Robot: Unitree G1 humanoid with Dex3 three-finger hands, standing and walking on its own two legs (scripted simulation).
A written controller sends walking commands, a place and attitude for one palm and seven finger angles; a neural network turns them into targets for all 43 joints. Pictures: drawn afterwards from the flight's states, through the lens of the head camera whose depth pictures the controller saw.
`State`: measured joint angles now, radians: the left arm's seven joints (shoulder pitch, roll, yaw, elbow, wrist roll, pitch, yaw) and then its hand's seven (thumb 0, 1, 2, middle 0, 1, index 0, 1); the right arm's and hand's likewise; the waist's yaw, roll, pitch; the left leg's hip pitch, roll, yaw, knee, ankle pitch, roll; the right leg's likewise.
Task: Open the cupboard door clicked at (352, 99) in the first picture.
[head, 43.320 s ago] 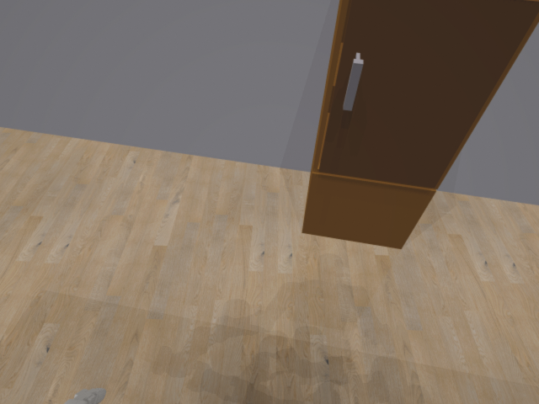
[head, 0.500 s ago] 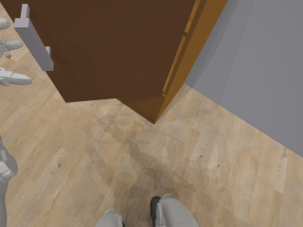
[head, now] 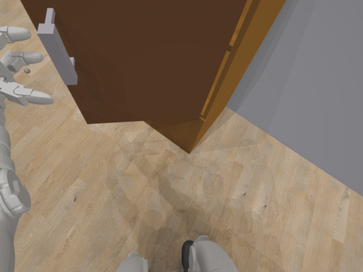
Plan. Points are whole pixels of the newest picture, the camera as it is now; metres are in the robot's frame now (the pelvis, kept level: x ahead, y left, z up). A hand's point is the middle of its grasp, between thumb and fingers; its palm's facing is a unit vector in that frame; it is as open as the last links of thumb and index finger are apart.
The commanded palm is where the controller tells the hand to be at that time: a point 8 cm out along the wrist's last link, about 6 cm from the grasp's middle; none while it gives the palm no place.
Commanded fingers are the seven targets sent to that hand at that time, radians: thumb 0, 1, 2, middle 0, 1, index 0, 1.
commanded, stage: move the hooked fingers beside the handle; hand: left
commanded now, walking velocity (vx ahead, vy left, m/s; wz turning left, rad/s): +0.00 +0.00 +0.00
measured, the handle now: (61, 49) +0.56 +0.21 +0.08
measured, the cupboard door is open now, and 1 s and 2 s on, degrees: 44 43 44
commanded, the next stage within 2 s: slide the fingers in behind the handle in 0.02 s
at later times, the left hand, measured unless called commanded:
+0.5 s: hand (37, 66) +0.52 +0.25 +0.08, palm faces +0.06 -1.00 +0.01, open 14.2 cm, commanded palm +0.50 +0.27 +0.08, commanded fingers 0.00 -0.50 0.30 -0.30 -1.20 -0.30 -1.20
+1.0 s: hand (70, 66) +0.52 +0.19 +0.08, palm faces +0.03 -1.00 +0.02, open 14.2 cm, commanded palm +0.49 +0.23 +0.08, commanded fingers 0.00 -0.50 0.30 -0.30 -1.20 -0.30 -1.20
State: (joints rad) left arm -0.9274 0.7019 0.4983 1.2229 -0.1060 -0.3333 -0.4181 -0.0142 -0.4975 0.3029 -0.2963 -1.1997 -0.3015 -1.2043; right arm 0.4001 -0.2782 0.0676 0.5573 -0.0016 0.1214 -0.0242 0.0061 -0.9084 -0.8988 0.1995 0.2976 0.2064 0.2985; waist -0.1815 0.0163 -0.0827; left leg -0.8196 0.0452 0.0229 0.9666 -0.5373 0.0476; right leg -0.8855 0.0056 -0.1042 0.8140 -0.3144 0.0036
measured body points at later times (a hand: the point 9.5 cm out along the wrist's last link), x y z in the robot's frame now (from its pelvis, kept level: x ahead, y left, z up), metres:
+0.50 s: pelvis +0.00 +0.00 +0.00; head +0.15 +0.03 +0.42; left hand +0.51 +0.31 +0.08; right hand -0.04 -0.26 -0.09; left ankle -0.05 +0.08 -0.68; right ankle +0.03 -0.13 -0.68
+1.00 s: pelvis +0.00 -0.01 +0.00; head +0.14 +0.02 +0.43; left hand +0.51 +0.25 +0.08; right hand +0.01 -0.28 -0.11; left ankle -0.05 +0.08 -0.68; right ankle +0.03 -0.13 -0.68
